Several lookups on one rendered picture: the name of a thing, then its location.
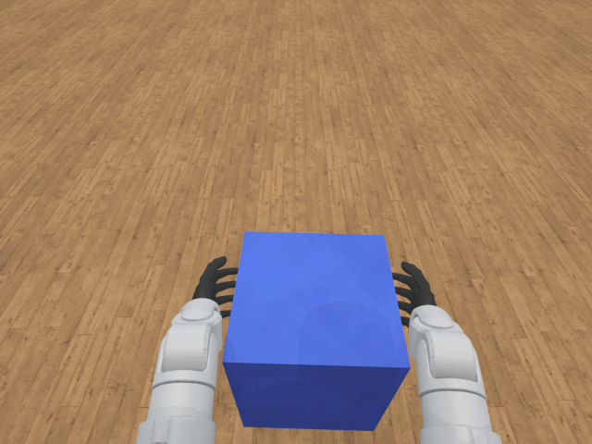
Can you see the robot right forearm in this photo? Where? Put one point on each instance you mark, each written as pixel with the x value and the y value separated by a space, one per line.
pixel 450 383

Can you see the carton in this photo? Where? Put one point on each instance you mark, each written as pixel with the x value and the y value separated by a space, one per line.
pixel 315 339

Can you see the robot left forearm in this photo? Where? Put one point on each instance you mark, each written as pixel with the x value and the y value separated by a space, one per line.
pixel 181 405

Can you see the left robot hand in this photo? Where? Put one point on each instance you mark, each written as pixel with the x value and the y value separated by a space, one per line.
pixel 208 288

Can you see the right robot hand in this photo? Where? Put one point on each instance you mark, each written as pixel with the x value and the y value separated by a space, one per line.
pixel 419 294

